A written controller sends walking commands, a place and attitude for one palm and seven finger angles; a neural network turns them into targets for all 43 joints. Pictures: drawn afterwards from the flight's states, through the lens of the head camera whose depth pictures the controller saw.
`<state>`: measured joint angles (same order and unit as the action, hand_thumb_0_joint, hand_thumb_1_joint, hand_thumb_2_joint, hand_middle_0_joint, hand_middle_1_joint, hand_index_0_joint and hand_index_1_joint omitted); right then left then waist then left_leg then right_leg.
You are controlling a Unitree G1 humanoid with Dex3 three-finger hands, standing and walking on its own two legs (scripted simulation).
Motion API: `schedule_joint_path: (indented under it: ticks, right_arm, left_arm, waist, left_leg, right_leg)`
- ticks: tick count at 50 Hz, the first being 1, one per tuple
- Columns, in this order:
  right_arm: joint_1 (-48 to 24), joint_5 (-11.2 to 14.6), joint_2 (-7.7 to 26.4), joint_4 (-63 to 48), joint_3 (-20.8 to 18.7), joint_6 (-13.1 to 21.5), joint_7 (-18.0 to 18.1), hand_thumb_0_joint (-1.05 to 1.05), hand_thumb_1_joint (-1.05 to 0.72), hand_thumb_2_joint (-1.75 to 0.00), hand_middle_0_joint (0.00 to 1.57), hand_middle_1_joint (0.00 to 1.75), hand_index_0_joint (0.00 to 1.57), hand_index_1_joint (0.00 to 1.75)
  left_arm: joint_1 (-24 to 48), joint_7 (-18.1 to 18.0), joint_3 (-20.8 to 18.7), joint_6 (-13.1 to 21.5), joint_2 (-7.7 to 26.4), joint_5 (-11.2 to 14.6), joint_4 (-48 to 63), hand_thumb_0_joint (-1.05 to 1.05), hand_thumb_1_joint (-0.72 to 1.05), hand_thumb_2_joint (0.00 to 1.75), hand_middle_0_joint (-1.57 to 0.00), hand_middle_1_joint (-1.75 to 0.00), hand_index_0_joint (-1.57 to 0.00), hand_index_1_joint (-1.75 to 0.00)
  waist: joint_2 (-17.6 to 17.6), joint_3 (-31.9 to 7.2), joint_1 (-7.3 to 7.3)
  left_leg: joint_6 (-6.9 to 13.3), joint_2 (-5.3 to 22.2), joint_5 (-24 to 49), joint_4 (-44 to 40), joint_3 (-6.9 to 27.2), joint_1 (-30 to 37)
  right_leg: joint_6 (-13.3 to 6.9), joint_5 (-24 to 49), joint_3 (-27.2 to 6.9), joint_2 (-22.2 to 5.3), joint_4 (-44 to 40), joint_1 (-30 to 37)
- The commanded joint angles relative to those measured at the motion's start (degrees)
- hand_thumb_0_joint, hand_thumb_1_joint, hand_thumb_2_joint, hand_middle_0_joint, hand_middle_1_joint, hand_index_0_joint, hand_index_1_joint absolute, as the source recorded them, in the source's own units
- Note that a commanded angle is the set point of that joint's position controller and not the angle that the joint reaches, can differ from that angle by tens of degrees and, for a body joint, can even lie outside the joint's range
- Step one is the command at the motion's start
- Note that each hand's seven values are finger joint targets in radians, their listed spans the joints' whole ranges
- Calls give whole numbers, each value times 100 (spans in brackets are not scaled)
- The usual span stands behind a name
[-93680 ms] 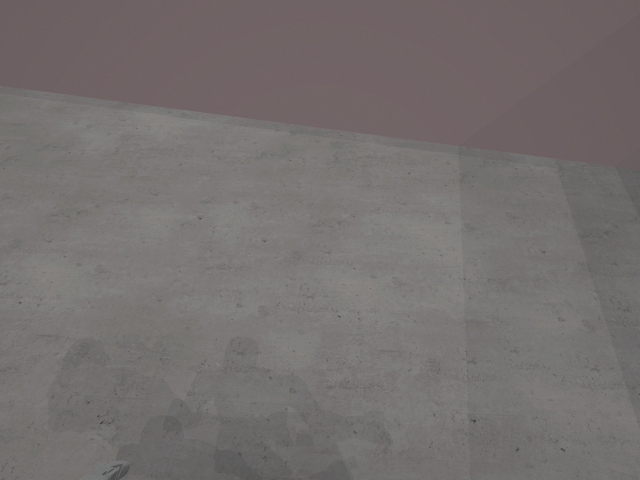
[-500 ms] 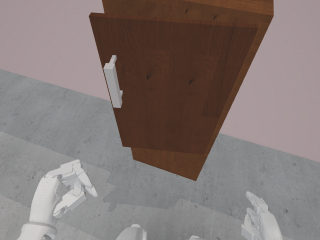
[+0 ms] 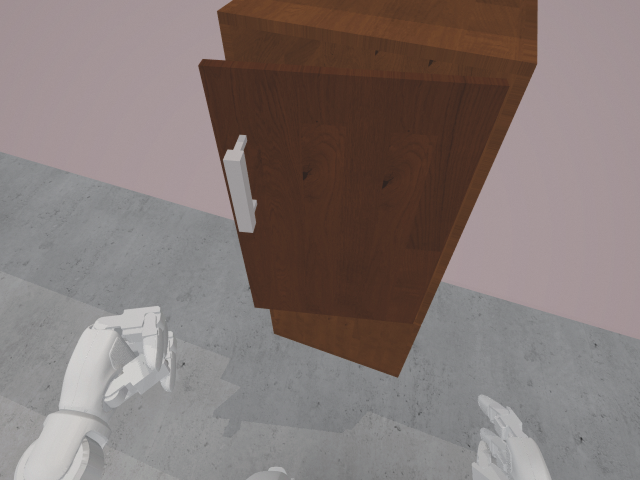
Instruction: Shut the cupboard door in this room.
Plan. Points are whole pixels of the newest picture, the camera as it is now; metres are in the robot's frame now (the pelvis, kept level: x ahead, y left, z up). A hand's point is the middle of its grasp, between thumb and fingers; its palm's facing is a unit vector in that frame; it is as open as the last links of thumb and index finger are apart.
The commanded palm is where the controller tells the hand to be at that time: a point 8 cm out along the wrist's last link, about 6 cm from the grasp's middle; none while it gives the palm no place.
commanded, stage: raise the hand and make a fist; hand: left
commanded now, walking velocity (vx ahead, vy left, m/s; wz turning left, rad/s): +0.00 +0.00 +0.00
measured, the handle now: (244, 185) +0.51 +0.15 +0.08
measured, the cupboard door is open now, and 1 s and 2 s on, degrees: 14 14 14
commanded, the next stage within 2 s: bring the fist close to the handle in 0.28 s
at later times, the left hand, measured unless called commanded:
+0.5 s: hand (181, 364) +0.23 +0.17 +0.08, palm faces -0.05 -1.00 -0.05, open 3.1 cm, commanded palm +0.22 +0.22 +0.08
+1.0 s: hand (224, 282) +0.33 +0.15 +0.07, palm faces -0.06 -1.00 -0.03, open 3.1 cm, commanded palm +0.32 +0.20 +0.08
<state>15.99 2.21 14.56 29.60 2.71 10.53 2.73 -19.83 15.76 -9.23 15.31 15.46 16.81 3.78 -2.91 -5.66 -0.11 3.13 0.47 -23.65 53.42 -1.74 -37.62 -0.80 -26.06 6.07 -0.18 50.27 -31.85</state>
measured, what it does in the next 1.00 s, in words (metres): stands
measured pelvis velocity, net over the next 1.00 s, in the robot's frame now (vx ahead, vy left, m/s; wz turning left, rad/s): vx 0.00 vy -0.02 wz -0.01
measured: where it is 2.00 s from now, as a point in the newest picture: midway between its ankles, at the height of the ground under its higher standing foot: outside the picture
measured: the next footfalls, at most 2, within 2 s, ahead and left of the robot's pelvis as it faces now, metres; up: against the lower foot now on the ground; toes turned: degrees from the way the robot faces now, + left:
none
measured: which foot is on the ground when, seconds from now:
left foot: down 0.00-1.00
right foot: down 0.00-1.00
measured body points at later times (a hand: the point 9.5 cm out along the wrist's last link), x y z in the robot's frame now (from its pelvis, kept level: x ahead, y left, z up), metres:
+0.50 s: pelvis +0.00 -0.01 +0.00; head +0.02 -0.02 +0.45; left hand +0.22 +0.22 +0.08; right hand +0.17 -0.24 -0.07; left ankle +0.03 +0.08 -0.69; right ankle -0.01 -0.11 -0.69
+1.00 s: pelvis +0.00 -0.02 +0.00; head +0.05 -0.03 +0.45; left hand +0.33 +0.20 +0.08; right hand +0.14 -0.27 -0.09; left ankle +0.03 +0.08 -0.69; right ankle -0.01 -0.11 -0.69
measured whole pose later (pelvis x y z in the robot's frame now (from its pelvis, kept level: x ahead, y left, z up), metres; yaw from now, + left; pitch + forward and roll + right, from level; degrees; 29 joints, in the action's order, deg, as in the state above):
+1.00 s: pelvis +0.00 -0.02 +0.00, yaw -1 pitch +9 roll -1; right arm 15.6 2.1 15.7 34.8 1.2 7.9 2.3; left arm 6.7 12.7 -8.7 16.4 14.2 13.7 -20.5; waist -1.9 -4.9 1.2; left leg 1.8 0.8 -22.5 50.8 -2.6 -37.6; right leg -2.0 -25.9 5.0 0.2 50.1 -33.5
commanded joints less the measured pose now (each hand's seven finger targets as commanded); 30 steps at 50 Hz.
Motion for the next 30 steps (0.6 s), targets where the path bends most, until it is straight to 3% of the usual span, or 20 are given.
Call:
schedule_joint_path:
  ticks: [1,4,6,15,17,19,24,27,30]
  right_arm:
    - [-400,14,748,-917,-367,414,55,0,-90,-90,20,30,20,30]
    - [-413,14,733,-924,-367,439,33,0,-90,-90,20,30,20,30]
    - [-385,-11,753,-876,-384,447,31,0,-90,-90,20,30,20,30]
    - [-402,14,746,-860,-385,425,31,0,-90,-90,20,30,20,30]
    - [-416,11,740,-864,-391,427,39,0,-90,-90,20,30,20,30]
    - [-407,10,718,-854,-390,428,38,0,-90,-90,20,30,20,30]
    - [-403,9,766,-680,-353,421,101,0,-90,-90,20,30,20,30]
    - [-411,12,760,-652,-361,429,112,0,-90,-90,20,30,20,30]
    - [-421,25,755,-580,-339,384,116,0,-90,-90,20,30,20,30]
  left_arm:
    - [374,-2,-477,365,751,128,1121,0,90,90,-130,-150,-130,-150]
    - [410,-54,-426,466,682,105,1225,0,90,90,-130,-150,-130,-150]
    - [395,-115,-548,526,814,83,1256,0,90,90,-130,-150,-130,-150]
    - [389,-5,-400,508,665,140,1110,0,90,90,-130,-150,-130,-150]
    - [425,-10,-439,525,732,123,1214,0,90,90,-130,-150,-130,-150]
    - [391,-17,-442,547,672,147,1232,0,90,90,-130,-150,-130,-150]
    - [1641,-85,-202,557,626,44,834,0,90,90,-130,-150,-130,-150]
    - [1901,-101,-162,477,618,-7,624,0,90,90,-130,-150,-130,-150]
    - [2396,-154,-220,345,697,-55,275,0,90,90,-130,-150,-130,-150]
  waist:
    - [110,-725,-24]
    - [-69,-742,-31]
    - [-16,-826,-40]
    - [124,-696,42]
    - [-39,-830,18]
    - [59,-892,22]
    - [152,-549,249]
    - [85,-884,167]
    - [96,-907,162]
  left_leg:
    - [-205,0,871,-1032,548,925]
    - [-221,5,854,-1063,536,988]
    - [-204,2,971,-1004,534,987]
    - [-183,-22,826,-918,463,836]
    - [-171,-31,913,-885,438,885]
    - [-174,-27,1016,-867,442,941]
    - [-158,-20,480,-799,488,733]
    - [-144,-43,544,-822,471,842]
    - [-152,-44,621,-857,439,857]
  right_leg:
    - [-92,925,-250,165,-724,59]
    - [-97,891,-230,158,-684,-7]
    - [-101,1003,-259,166,-658,53]
    - [-56,899,-337,135,-749,-20]
    - [-65,977,-383,118,-731,54]
    - [-60,1101,-347,133,-698,63]
    - [-25,503,-420,118,-780,-344]
    - [-36,543,-484,84,-803,-167]
    - [-26,639,-507,61,-846,-100]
